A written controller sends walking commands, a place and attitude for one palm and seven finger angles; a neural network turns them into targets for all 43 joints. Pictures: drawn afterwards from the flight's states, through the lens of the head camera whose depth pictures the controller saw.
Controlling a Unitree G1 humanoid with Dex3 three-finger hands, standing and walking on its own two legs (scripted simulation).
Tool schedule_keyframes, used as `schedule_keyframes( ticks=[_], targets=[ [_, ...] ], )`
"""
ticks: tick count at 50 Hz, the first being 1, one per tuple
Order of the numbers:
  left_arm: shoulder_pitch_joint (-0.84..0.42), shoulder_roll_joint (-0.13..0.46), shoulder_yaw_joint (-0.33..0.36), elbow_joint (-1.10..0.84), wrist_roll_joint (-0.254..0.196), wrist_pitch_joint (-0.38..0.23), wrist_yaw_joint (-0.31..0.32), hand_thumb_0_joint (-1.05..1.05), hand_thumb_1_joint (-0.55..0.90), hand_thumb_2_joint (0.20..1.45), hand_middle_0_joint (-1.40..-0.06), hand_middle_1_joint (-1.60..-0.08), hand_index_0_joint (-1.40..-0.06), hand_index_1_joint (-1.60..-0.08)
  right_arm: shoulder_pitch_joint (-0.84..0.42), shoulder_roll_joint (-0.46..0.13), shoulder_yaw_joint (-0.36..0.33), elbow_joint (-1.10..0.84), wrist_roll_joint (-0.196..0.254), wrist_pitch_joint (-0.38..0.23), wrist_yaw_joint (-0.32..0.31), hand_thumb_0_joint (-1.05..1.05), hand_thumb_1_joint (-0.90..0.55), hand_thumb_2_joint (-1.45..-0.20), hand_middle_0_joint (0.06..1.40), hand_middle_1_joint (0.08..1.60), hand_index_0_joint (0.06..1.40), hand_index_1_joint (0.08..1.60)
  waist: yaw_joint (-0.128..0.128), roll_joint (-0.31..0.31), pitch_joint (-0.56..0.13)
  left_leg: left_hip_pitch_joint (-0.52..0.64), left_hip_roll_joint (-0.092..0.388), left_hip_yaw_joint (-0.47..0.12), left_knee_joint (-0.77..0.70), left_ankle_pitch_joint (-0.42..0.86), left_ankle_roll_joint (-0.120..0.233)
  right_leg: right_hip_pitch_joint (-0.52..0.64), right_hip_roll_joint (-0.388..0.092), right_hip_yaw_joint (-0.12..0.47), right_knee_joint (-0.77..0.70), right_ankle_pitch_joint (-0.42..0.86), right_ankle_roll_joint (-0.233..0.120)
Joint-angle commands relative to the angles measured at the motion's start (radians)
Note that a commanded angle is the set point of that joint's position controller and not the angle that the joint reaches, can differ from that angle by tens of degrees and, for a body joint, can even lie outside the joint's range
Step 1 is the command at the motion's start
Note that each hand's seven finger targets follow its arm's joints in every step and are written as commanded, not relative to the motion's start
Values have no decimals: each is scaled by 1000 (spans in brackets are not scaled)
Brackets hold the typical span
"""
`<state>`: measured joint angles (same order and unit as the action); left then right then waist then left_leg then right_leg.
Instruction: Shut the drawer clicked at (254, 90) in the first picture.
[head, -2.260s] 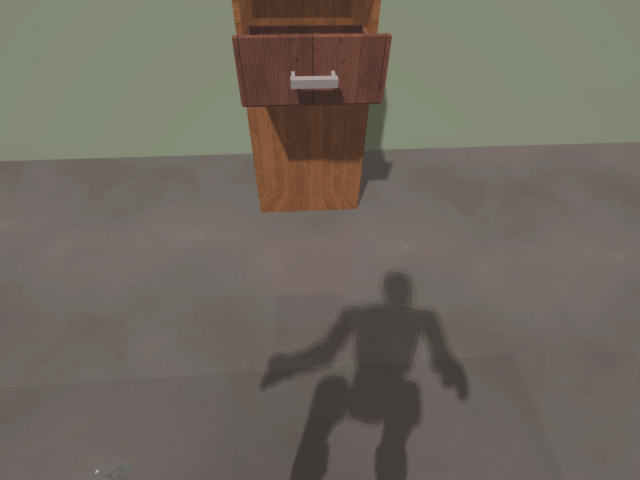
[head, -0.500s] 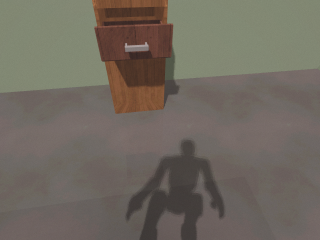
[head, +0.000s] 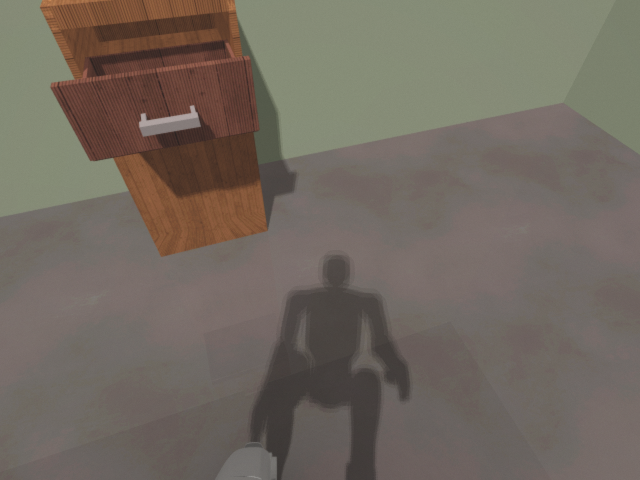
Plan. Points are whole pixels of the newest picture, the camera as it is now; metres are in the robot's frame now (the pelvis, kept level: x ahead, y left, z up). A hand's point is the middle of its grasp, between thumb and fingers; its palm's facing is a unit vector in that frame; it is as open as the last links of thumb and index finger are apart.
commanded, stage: walk to a spot facing it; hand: left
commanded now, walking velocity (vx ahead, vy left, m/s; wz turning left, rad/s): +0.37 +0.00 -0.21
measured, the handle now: (169, 119) +0.79 +0.41 +0.01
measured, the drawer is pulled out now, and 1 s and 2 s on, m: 0.29 0.29 0.29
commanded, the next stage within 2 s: turn to face it in 0.54 s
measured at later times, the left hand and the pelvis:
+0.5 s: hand (213, 356) +0.33 +0.22 -0.17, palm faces -0.14 -0.98 -0.16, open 7.4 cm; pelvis +0.23 +0.05 +0.00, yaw -12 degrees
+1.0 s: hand (291, 268) +0.53 +0.11 -0.16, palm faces -0.18 -0.97 -0.17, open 7.3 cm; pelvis +0.37 -0.02 -0.01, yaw -10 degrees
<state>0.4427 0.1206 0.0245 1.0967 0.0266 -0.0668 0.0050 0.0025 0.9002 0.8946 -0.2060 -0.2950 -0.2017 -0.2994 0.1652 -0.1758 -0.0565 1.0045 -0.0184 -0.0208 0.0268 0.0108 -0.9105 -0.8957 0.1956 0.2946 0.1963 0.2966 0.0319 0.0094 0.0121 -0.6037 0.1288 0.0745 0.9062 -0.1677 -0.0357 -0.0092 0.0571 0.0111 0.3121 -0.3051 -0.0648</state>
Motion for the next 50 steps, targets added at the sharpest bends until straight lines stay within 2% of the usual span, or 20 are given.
schedule_keyframes(
  ticks=[1, 3, 5, 6, 7, 8, 9, 11, 15, 19, 24, 28, 32, 33, 34, 35, 36, 39, 42, 50],
  targets=[
    [89, 167, 38, -14, -2, -16, 22, 0, 900, 900, -200, -300, -200, -300, -137, -36, 1, -107, 2, -35, 5, 0, -900, -900, 200, 300, 200, 300, 25, -121, 131, 0, -27, 29, -155, 3, 14, -43, -259, 159, -91, 429, -100],
    [79, 177, 43, -13, 1, -13, 25, 0, 900, 900, -200, -300, -200, -300, -118, -40, -3, -106, 3, -42, 2, 0, -900, -900, 200, 300, 200, 300, 13, -135, 121, 98, -53, 41, -225, -39, 36, -46, -261, 157, -36, 531, -95],
    [48, 189, 49, -17, -5, -16, 24, 0, 900, 900, -200, -300, -200, -300, 59, -67, -12, -51, -4, -51, -15, 0, -900, -900, 200, 300, 200, 300, -71, -105, 29, 342, -114, 77, -339, -8, 59, -65, -213, 104, 169, 737, -68],
    [41, 182, 51, -24, -11, -16, 21, 0, 900, 900, -200, -300, -200, -300, 220, -112, -23, -3, -9, -56, -27, 0, -900, -900, 200, 300, 200, 300, -136, -62, -62, 584, -79, 28, -376, 40, 80, -170, -178, 83, 368, 676, -42],
    [81, 124, 51, -38, -20, -12, 13, 0, 900, 900, -200, -300, -200, -300, 363, -230, -51, 28, -20, -59, -39, 0, -900, -900, 200, 300, 200, 300, -168, 178, -195, 826, 167, -289, -413, 4, 146, -380, -63, 7, 654, 258, -1],
    [74, 101, 43, -64, -25, -14, 5, 0, 900, 900, -200, -300, -200, -300, 426, -280, -58, 38, -15, -54, -41, 0, -900, -900, 200, 300, 200, 300, -154, 309, -221, 854, 367, -600, -614, -35, 225, -545, 19, -11, 955, -235, 16],
    [9, 123, 46, -78, -15, -12, 8, 0, 900, 900, -200, -300, -200, -300, 345, -245, -46, 26, -5, -45, -43, 0, -900, -900, 200, 300, 200, 300, -132, 166, -110, 726, 375, -599, -669, -146, 248, -593, -56, 49, 1033, -208, -2],
    [-64, 103, 51, -77, -3, 5, -5, 0, 900, 900, -200, -300, -200, -300, 195, -114, -17, -4, -4, -59, -45, 0, -900, -900, 200, 300, 200, 300, -71, 90, 62, 473, 286, -377, -711, -171, 179, -616, -135, 43, 1057, -31, 12],
    [-34, 57, 54, -80, 7, 54, -24, 0, 900, 900, -200, -300, -200, -300, 175, -56, 3, 9, -2, -86, -52, 0, -900, -900, 200, 300, 200, 300, 0, 82, 55, 381, 193, -65, -705, 77, 146, -562, -165, 13, 955, 67, 43],
    [-118, 65, 62, -126, 10, 77, -39, 0, 900, 900, -200, -300, -200, -300, 208, -70, -1, 10, 5, -92, -54, 0, -900, -900, 200, 300, 200, 300, 2, 84, 85, 439, 187, 41, -728, 180, 149, -686, -186, -12, 880, 180, 74],
    [-286, 70, 52, -193, 6, 79, -55, 0, 900, 900, -200, -300, -200, -300, 274, -98, -1, 22, 3, -83, -55, 0, -900, -900, 200, 300, 200, 300, -40, 97, 134, 534, 166, 133, -710, 315, 145, -706, -169, -101, 604, 240, 79],
    [-385, 69, 47, -232, -1, 70, -52, 0, 900, 900, -200, -300, -200, -300, 329, -114, -4, 34, -6, -63, -58, 0, -900, -900, 200, 300, 200, 300, -80, 102, 137, 619, 187, 183, -615, 575, 150, -640, -116, -158, 420, 169, 51],
    [-191, 132, 59, -189, 6, 50, -40, 0, 900, 900, -200, -300, -200, -300, 278, -176, -25, 10, 0, -47, -57, 0, -900, -900, 200, 300, 200, 300, 12, 94, -38, 639, 191, 225, -256, 823, 112, -318, -34, -197, 295, 140, 0],
    [-71, 170, 70, -154, 12, 33, -30, 0, 900, 900, -200, -300, -200, -300, 279, -155, -14, 8, 6, -45, -52, 0, -900, -900, 200, 300, 200, 300, 70, 45, -117, 493, 152, 230, -45, 641, 70, -60, -69, -161, 203, 306, -15],
    [14, 281, 90, -135, 12, 15, -14, 0, 900, 900, -200, -300, -200, -300, 344, -78, 0, 4, 26, -44, -46, 0, -900, -900, 200, 300, 200, 300, 79, -190, -286, 185, -4, 211, 282, -140, 16, 264, -384, 237, 224, 754, -137],
    [44, 327, 90, -127, -17, 17, -3, 0, 900, 900, -200, -300, -200, -300, 334, -64, 4, -5, 32, -41, -57, 0, -900, -900, 200, 300, 200, 300, 66, -198, -402, 140, -82, 55, 502, -481, 9, 283, -523, 394, 176, 1051, -241],
    [-34, 293, 77, -141, -21, 24, 8, 0, 900, 900, -200, -300, -200, -300, 302, -56, 6, -3, 31, -30, -63, 0, -900, -900, 200, 300, 200, 300, 41, -87, -298, 141, -36, -49, 513, -412, 26, 151, -504, 268, 132, 962, -247],
    [-220, 188, 40, -166, -17, 23, 24, 0, 900, 900, -200, -300, -200, -300, 293, -28, 14, 41, 8, 12, -55, 0, -900, -900, 200, 300, 200, 300, -47, -50, -102, 188, 7, -80, 421, -251, 15, -198, -406, 92, 23, 664, -126],
    [-313, 165, 33, -177, -8, 29, 27, 0, 900, 900, -200, -300, -200, -300, 345, -4, 17, 65, 4, 47, -52, 0, -900, -900, 200, 300, 200, 300, -108, -65, -33, 249, 2, -60, 271, -216, 4, -356, -363, -51, -39, 436, -83],
    [-239, 178, 55, -180, -4, 59, 30, 0, 900, 900, -200, -300, -200, -300, 151, -21, -1, -26, -1, 61, -28, 0, -900, -900, 200, 300, 200, 300, -31, -132, 9, 150, -15, 12, 60, -239, -12, -246, -404, -102, -54, 198, -84]
  ],
)
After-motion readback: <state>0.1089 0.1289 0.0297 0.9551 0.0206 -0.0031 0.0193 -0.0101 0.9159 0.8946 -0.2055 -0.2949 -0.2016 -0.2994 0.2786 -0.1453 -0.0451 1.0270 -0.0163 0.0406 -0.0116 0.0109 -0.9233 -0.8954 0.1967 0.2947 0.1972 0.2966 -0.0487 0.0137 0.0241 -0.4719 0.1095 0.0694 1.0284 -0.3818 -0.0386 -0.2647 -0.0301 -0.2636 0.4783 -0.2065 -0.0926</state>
